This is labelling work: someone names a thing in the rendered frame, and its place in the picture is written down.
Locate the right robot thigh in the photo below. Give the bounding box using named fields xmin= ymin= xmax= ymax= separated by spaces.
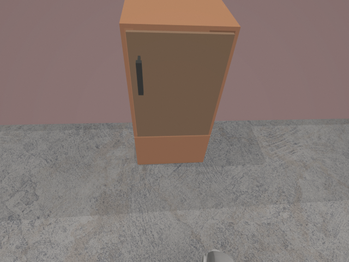
xmin=202 ymin=251 xmax=234 ymax=262

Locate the handle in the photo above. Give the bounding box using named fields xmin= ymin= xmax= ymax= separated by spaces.
xmin=136 ymin=56 xmax=143 ymax=96

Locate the cupboard door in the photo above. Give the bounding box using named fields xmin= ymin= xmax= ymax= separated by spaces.
xmin=125 ymin=30 xmax=235 ymax=136

